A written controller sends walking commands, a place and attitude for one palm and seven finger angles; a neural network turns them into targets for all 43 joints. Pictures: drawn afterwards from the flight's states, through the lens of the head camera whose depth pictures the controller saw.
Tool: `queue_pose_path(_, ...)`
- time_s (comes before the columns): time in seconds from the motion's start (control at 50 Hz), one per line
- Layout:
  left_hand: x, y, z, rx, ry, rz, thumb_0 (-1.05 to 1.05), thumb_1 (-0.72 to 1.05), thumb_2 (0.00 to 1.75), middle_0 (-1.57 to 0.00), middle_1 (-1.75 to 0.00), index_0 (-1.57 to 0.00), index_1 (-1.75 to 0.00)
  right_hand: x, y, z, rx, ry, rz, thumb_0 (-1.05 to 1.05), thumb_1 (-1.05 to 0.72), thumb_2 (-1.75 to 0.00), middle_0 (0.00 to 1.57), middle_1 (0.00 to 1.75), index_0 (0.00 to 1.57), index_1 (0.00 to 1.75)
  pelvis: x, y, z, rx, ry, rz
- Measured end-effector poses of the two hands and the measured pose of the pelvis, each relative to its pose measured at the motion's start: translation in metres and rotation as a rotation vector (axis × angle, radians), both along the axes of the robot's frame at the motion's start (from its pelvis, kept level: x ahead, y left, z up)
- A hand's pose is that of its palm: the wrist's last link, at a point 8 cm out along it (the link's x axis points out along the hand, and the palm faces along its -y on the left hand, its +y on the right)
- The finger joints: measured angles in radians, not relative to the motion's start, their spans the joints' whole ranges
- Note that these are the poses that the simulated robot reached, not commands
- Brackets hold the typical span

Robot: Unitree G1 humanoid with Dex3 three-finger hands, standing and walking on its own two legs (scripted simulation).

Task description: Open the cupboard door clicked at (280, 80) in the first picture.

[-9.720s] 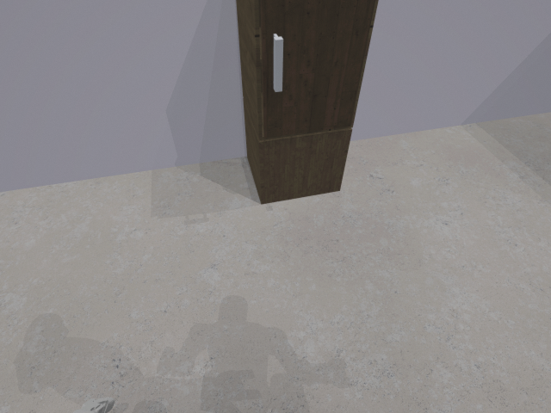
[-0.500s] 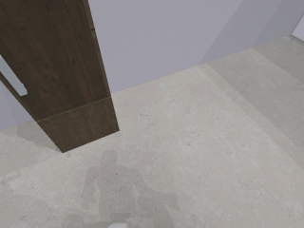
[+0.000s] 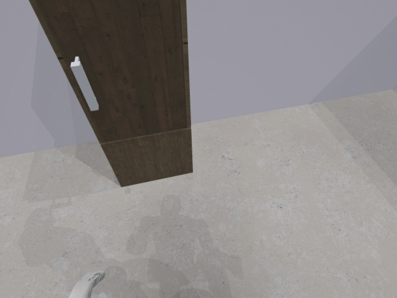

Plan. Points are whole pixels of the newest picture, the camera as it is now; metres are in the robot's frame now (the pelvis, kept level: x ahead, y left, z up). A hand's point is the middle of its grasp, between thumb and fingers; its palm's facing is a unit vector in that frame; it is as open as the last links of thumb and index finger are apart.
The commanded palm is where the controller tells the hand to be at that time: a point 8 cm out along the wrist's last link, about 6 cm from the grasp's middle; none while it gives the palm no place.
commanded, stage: turn to face it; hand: left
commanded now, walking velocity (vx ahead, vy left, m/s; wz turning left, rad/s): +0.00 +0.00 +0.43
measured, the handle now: (86, 84) +0.76 +0.41 -0.02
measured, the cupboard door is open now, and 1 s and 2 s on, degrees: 0 0 0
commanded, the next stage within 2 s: take the last steps up to it in 0.28 s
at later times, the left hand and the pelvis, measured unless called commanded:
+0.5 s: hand out of the picture -0.06 +0.18 -0.17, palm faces +0.28 -0.93 -0.24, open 7.4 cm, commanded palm none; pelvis -0.03 -0.01 +0.00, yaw +13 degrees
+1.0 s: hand out of the picture +0.13 +0.22 -0.17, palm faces +0.19 -0.96 -0.18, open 7.4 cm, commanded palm none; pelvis +0.08 +0.02 -0.01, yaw +13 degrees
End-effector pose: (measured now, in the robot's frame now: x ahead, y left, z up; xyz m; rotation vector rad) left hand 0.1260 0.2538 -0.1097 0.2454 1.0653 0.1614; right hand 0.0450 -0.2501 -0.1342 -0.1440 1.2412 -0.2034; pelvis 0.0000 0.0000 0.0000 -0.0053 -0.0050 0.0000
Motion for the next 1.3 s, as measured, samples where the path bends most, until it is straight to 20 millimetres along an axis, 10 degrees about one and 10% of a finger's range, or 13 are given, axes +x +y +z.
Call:
queue_pose_path(0.34, -0.12, -0.04, 0.005, 0.004, 0.102, 0.215, 0.01, 0.91, 0.9, -0.2, -0.3, -0.2, -0.3, 0.007, -0.037, -0.013, 0.026, 0.093, 0.15, 0.0, -0.91, -0.89, 0.2, 0.3, 0.2, 0.29, -0.016, -0.034, 0.005, 0.055, -0.011, 0.175)
queue_pose_path(0.62, -0.245, -0.007, -0.043, -0.126, 0.357, 0.39, 0.01, 0.91, 0.9, -0.2, -0.3, -0.2, -0.3, 0.062, 0.049, 0.011, -0.025, -0.082, 0.328, 0.0, -0.91, -0.89, 0.2, 0.3, 0.2, 0.29, -0.022, 0.016, -0.004, 0.002, -0.019, 0.222)
queue_pose_path(0.82, -0.165, 0.015, -0.031, -0.146, 0.253, 0.344, 0.01, 0.91, 0.9, -0.19, -0.3, -0.19, -0.3, 0.006, 0.06, 0.007, -0.013, 0.118, 0.239, 0.0, -0.92, -0.89, 0.2, 0.3, 0.2, 0.3, 0.017, 0.035, 0.007, 0.0, -0.029, 0.242)
queue_pose_path(1.04, 0.021, 0.01, -0.033, -0.091, 0.067, 0.2, 0.01, 0.91, 0.9, -0.19, -0.3, -0.19, -0.3, -0.023, 0.04, -0.019, 0.041, 0.409, 0.101, 0.0, -0.9, -0.89, 0.2, 0.3, 0.2, 0.3, 0.104, 0.017, -0.017, 0.015, -0.015, 0.228)
queue_pose_path(1.12, 0.052, 0.0, -0.031, -0.081, 0.001, 0.229, 0.0, 0.91, 0.9, -0.19, -0.3, -0.2, -0.3, 0.02, 0.029, -0.027, 0.047, 0.411, 0.115, 0.0, -0.9, -0.89, 0.2, 0.3, 0.2, 0.3, 0.131, 0.009, -0.02, 0.008, -0.038, 0.245)
queue_pose_path(1.3, 0.035, 0.0, -0.021, -0.083, 0.153, 0.327, -0.01, 0.95, 0.9, -0.2, -0.3, -0.2, -0.3, 0.199, 0.045, -0.009, 0.037, 0.082, 0.219, 0.0, -0.91, -0.89, 0.19, 0.3, 0.2, 0.29, 0.185, 0.018, 0.003, -0.002, -0.02, 0.263)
